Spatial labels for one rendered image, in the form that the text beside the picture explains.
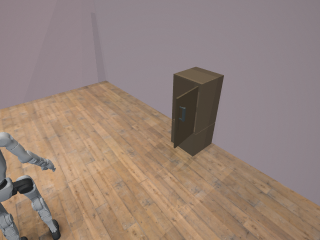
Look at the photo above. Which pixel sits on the robot right hand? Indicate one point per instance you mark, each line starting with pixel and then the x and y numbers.
pixel 49 166

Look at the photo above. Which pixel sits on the cupboard door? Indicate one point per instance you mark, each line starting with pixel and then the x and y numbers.
pixel 183 129

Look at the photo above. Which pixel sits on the handle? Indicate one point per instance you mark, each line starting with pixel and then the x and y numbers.
pixel 183 114

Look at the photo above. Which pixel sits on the robot torso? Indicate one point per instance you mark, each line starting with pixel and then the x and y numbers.
pixel 6 185

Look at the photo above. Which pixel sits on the robot right upper arm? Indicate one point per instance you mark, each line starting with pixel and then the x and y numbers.
pixel 7 141

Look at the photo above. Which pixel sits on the robot right forearm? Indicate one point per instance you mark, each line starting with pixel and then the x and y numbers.
pixel 37 160

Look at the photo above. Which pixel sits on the left robot thigh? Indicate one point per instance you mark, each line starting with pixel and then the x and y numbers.
pixel 6 219

